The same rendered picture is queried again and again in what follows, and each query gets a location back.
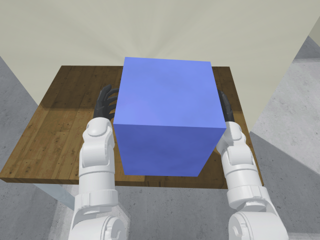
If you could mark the carton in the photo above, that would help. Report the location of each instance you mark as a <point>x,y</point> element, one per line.
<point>168,117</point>

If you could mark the robot right hand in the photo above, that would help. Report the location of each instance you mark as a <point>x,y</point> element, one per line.
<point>226,107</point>

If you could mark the right robot upper arm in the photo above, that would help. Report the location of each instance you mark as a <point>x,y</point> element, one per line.
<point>246,225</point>

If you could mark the left robot upper arm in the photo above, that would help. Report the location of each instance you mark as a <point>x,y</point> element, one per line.
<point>101,228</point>

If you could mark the robot left forearm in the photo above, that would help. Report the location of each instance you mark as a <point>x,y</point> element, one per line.
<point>97,192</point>

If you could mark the table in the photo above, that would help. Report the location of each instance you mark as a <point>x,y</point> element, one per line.
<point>48,152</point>

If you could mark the robot left hand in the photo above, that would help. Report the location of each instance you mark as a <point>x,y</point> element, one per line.
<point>102,107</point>

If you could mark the robot right forearm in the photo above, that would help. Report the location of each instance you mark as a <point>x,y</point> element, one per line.
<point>245,190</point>

